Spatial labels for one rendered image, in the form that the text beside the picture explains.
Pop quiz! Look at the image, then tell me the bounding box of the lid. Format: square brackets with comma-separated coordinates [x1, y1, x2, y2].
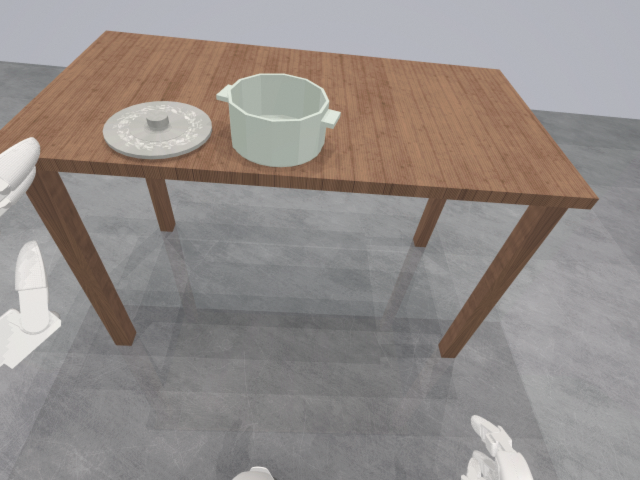
[103, 101, 212, 159]

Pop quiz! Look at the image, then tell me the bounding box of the left robot hand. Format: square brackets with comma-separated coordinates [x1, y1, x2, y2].
[0, 137, 61, 369]

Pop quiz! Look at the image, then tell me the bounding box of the table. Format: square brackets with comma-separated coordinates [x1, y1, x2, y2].
[0, 31, 599, 358]

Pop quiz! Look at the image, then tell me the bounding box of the right robot hand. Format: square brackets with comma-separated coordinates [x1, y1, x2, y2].
[461, 415, 533, 480]

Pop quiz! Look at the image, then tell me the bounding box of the robot left shin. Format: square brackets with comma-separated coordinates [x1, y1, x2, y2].
[250, 467, 274, 479]

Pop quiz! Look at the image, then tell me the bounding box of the pot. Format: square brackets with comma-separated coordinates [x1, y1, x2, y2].
[216, 74, 341, 167]

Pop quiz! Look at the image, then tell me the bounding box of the knob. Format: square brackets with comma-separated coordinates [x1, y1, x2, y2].
[146, 110, 169, 128]

